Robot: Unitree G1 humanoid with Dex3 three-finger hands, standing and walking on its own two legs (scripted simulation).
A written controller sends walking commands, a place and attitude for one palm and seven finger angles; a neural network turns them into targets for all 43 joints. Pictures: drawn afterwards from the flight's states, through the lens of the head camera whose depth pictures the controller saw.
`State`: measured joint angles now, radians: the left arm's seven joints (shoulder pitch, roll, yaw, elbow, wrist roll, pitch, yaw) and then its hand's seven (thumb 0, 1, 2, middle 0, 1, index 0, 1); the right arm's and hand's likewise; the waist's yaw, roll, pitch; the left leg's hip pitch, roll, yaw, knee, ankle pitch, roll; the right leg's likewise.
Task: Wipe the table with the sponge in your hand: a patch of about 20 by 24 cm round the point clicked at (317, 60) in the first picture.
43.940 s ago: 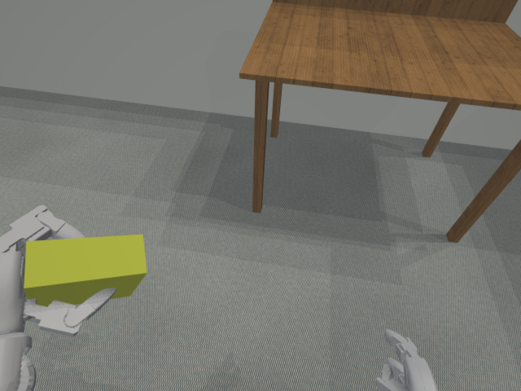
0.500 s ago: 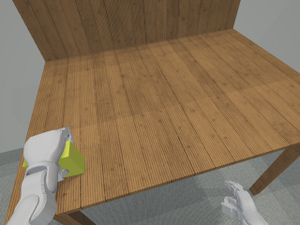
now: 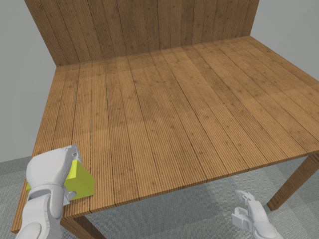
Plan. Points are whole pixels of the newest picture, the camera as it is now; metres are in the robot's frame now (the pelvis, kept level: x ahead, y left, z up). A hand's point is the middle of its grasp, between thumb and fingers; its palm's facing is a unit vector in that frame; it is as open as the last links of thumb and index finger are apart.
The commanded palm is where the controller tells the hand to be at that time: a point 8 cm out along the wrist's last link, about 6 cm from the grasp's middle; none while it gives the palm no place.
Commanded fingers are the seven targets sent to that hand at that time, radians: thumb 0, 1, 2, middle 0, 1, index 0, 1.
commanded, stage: lift the sponge slowly off the table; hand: left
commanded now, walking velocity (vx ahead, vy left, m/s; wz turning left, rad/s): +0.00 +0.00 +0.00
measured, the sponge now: (67, 186) +0.21 +0.28 +0.03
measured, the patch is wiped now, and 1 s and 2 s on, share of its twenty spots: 0.95 0.95 0.95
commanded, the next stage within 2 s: bring the sponge back beside the body in 1.92 s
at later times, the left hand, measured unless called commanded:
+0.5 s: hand (65, 173) +0.21 +0.27 +0.08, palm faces +0.04 -0.13 -0.99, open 9.0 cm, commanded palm +0.19 +0.26 +0.15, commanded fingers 0.00 0.10 1.30 -1.20 -1.60 -1.20 -1.60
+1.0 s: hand (60, 161) +0.22 +0.27 +0.12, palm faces +0.08 -0.11 -0.99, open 9.0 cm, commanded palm +0.19 +0.26 +0.19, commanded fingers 0.00 0.10 1.30 -1.20 -1.60 -1.20 -1.60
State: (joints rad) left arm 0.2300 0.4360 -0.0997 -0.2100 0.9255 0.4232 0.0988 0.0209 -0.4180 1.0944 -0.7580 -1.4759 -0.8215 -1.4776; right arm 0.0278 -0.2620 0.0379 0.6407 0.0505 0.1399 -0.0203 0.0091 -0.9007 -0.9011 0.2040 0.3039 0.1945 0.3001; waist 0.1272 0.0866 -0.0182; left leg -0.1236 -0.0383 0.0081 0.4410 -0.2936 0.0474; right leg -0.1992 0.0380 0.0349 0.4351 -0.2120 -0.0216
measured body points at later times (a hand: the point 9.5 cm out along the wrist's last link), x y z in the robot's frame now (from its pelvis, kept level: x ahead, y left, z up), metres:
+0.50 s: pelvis +0.00 -0.01 +0.00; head -0.01 -0.04 +0.45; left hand +0.20 +0.27 +0.14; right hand +0.25 -0.21 -0.08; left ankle -0.03 +0.09 -0.74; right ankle +0.01 -0.11 -0.74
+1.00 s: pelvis +0.00 -0.02 +0.00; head -0.02 -0.06 +0.45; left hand +0.21 +0.27 +0.17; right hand +0.25 -0.21 -0.08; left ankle -0.03 +0.09 -0.74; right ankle +0.01 -0.11 -0.74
